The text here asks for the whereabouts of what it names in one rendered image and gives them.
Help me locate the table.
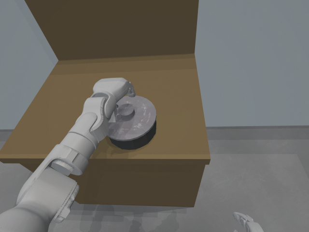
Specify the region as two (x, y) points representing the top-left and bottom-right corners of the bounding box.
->
(0, 0), (211, 207)

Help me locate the knob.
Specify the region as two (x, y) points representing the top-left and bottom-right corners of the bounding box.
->
(118, 104), (135, 119)

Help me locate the left robot hand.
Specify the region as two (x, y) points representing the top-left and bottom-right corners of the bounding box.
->
(93, 78), (136, 123)

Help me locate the robot left forearm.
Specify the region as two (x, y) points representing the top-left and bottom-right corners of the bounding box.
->
(16, 90), (116, 205)

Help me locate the pot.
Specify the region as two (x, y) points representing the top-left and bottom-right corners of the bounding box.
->
(109, 121), (156, 150)

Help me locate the right robot hand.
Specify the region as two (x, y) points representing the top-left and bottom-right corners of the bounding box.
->
(233, 212), (264, 232)

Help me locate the left robot upper arm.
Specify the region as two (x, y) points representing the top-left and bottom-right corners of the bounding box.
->
(0, 166), (79, 232)

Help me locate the lid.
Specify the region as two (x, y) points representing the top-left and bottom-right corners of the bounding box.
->
(107, 96), (156, 141)

